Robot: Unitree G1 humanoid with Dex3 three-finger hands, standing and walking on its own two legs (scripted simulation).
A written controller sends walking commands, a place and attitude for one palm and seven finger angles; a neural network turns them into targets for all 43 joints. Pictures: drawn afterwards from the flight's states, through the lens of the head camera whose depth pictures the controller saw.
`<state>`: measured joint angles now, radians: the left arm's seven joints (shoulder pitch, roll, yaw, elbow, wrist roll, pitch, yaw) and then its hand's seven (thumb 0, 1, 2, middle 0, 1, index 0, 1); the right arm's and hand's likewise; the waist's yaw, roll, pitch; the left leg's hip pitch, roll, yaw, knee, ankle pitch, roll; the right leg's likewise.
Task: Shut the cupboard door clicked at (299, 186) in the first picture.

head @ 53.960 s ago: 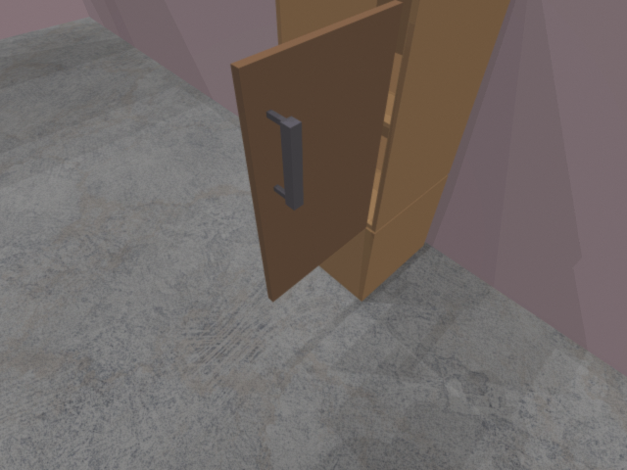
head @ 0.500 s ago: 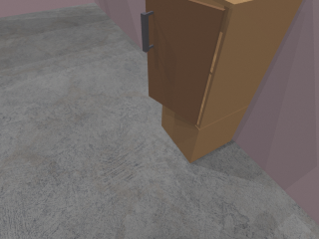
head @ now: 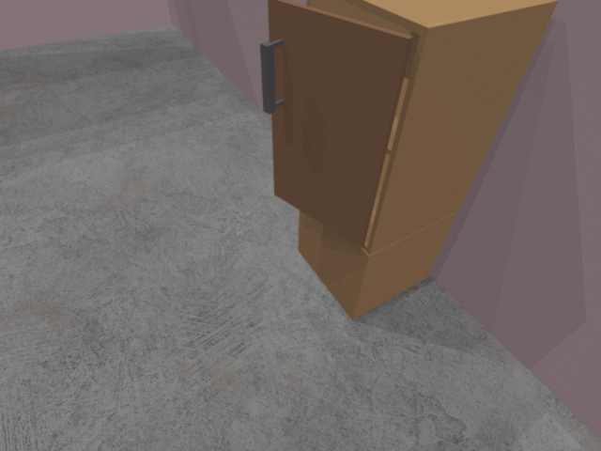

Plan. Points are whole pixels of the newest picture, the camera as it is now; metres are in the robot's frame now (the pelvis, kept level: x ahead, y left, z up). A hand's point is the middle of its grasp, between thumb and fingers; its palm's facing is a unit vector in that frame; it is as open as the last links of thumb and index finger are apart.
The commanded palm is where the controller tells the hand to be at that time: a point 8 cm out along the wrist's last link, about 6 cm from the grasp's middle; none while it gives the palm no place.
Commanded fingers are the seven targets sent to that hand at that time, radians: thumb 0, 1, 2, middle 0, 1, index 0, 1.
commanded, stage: look to check the result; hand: left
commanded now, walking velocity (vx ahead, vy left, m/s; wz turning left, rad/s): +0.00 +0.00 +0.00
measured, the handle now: (274, 77) +0.93 +0.11 +0.08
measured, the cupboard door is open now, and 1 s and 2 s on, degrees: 18 18 18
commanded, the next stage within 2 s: walk to a spot facing it in 0.56 s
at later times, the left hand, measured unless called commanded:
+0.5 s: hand out of the picture -0.01 +0.17 -0.17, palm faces +0.02 -0.98 -0.21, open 7.4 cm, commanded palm none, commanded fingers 0.00 0.90 0.90 -0.20 -0.30 -0.20 -0.30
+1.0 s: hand out of the picture +0.02 +0.18 -0.19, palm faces +0.17 -0.96 -0.21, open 7.4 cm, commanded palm none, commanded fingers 0.00 0.90 0.90 -0.20 -0.30 -0.20 -0.30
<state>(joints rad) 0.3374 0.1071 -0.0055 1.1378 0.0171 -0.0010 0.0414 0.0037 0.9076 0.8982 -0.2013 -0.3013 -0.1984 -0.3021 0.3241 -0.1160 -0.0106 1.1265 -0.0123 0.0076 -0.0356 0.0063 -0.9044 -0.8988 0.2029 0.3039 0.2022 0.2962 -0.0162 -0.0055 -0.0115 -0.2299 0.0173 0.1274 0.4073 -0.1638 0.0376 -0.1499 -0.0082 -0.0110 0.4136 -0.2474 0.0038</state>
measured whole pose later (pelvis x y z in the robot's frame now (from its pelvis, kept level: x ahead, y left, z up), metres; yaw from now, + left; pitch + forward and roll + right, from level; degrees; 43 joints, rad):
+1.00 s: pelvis +0.01 -0.01 -0.02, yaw +9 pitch -1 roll -1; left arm 0.24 0.18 0.05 1.03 0.03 0.02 0.04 0.00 0.90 0.90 -0.20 -0.30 -0.20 -0.30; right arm 0.26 -0.16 -0.04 1.05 -0.01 0.06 -0.01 0.01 -0.90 -0.90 0.20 0.30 0.20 0.30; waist -0.02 -0.01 0.08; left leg -0.34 0.02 0.05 0.71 -0.39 -0.01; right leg -0.16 -0.03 -0.16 0.56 -0.37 -0.01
